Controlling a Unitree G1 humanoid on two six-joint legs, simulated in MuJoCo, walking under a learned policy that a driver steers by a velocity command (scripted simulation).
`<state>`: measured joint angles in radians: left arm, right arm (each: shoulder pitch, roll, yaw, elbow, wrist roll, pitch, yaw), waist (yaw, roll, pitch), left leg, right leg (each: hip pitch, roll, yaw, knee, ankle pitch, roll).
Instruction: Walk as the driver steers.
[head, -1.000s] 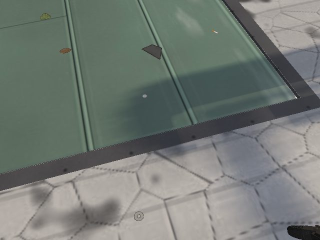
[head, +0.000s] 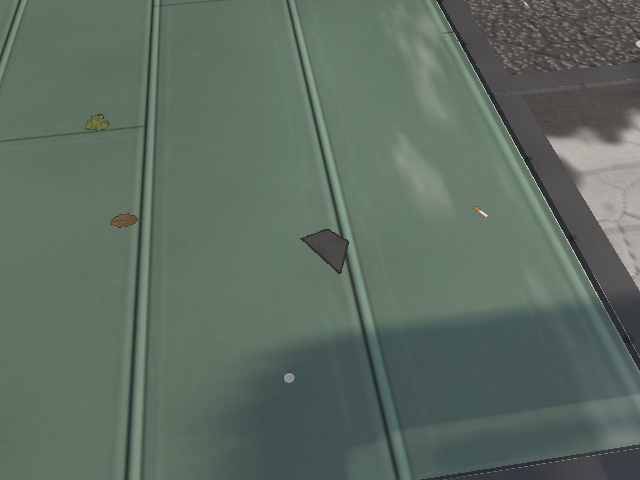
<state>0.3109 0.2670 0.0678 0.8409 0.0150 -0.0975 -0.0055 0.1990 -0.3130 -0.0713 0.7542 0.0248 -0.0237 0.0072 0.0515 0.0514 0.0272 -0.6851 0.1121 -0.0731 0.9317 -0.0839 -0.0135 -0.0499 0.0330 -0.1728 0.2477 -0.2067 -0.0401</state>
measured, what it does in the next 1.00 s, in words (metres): walks ahead, turning left: left foot, then right foot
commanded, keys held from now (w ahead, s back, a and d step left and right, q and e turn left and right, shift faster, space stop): w+q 0.48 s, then q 0.06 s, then no key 0.46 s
